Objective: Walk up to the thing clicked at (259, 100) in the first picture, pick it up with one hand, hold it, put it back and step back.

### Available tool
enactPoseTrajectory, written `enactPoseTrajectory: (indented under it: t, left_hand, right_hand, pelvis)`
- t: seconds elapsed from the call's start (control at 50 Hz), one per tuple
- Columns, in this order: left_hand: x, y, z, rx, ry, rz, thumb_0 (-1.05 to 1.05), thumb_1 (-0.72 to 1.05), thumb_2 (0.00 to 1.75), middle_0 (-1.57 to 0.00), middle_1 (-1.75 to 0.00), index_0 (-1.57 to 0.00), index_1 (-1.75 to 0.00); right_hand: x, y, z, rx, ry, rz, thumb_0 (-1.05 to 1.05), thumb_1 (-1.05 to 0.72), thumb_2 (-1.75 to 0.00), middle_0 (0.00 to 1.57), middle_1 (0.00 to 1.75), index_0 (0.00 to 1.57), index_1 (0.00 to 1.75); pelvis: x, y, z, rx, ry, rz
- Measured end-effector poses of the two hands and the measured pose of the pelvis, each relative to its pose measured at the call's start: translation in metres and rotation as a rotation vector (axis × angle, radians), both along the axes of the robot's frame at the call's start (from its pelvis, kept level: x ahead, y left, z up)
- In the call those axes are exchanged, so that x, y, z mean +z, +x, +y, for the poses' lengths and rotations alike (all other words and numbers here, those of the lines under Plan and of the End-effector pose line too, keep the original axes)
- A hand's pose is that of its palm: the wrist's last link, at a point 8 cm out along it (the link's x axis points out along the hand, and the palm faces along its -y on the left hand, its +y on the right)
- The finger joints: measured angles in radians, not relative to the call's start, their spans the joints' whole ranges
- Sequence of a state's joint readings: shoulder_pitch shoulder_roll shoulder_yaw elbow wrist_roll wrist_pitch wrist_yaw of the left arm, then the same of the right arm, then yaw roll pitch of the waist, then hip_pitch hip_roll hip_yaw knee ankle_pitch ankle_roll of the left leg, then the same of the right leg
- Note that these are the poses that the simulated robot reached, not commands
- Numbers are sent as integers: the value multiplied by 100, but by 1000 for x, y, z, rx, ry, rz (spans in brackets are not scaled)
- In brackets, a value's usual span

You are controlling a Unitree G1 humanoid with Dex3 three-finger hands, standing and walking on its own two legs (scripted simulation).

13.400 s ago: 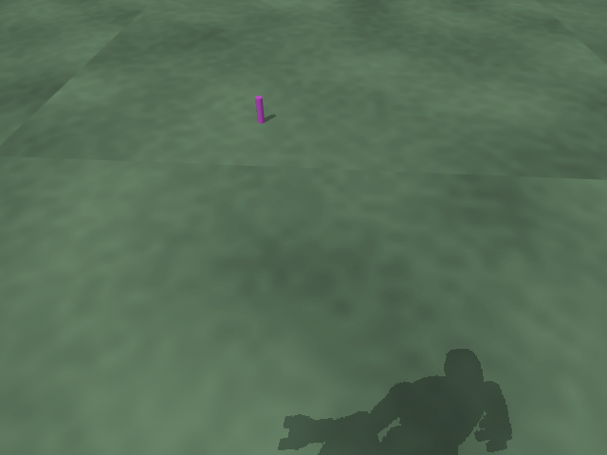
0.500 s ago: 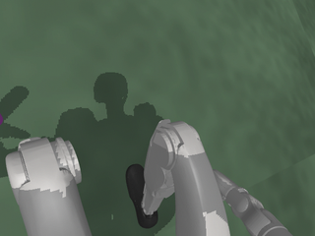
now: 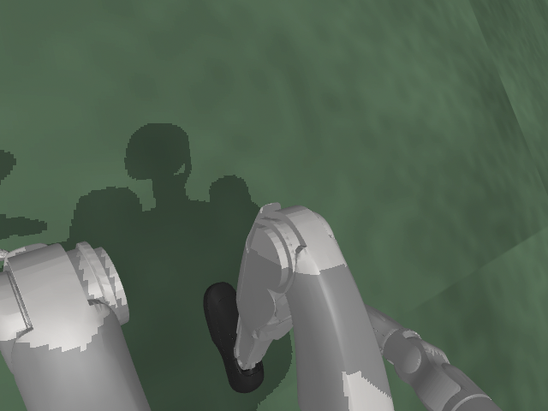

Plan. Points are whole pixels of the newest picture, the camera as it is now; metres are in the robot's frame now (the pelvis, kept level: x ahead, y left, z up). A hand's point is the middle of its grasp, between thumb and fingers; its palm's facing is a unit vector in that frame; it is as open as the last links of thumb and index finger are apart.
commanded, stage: close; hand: left
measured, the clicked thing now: out of the picture +0.42 +0.29 -0.19
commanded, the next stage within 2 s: settle in 0.70 s
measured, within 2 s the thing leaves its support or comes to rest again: leaves its support in 1.10 s
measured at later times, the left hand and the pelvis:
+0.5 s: hand out of the picture +0.42 +0.29 -0.17, palm faces +0.34 -0.94 -0.01, open 8.8 cm; pelvis +0.00 +0.00 +0.00, yaw -1 degrees
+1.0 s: hand out of the picture +0.43 +0.29 -0.16, palm faces +0.36 -0.93 +0.00, open 5.2 cm; pelvis +0.00 +0.00 +0.01, yaw -1 degrees
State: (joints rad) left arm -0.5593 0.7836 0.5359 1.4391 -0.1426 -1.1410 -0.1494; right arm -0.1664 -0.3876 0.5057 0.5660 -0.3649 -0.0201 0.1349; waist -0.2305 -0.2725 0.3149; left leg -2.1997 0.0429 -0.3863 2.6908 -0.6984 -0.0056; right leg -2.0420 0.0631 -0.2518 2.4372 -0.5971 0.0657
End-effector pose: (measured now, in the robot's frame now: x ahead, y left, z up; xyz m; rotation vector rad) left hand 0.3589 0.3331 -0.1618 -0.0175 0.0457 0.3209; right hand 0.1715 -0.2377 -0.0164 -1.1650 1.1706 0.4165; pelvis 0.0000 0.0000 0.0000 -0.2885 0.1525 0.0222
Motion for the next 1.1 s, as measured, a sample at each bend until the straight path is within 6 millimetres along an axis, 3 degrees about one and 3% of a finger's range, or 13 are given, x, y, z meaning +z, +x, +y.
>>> enactPoseTrajectory:
  t: [0.14, 0.58, 0.9, 1.1]
  left_hand:
    - [-2, 4, -1, 10, 12, 1, -1, -28, 19, -16, -14, -14, -14]
    - [-3, 22, -2, 32, 21, -4, 0, 42, 71, -68, -66, -66, -66]
    - [-1, 31, -1, 35, 27, -4, 4, 26, 100, -102, -110, -97, -114]
    - [4, 31, 2, 47, 18, -24, 5, 23, 109, -104, -113, -99, -116]
  right_hand:
    - [0, 2, 3, 9, -3, 9, -1, -90, -90, 21, 30, 21, 30]
    - [3, -4, 1, -17, -32, 38, -1, -87, -90, 21, 30, 21, 30]
    - [4, -10, 1, -35, -37, 49, -1, -87, -89, 21, 30, 21, 30]
    - [5, -8, -1, -53, -41, 42, -1, -88, -90, 21, 30, 21, 30]
  pelvis:
    - [0, 0, 1, -4, -4, -1]
    - [3, 1, 3, -16, -18, 9]
    - [4, 1, 4, -20, -22, 12]
    - [6, 1, 3, -15, -18, 20]
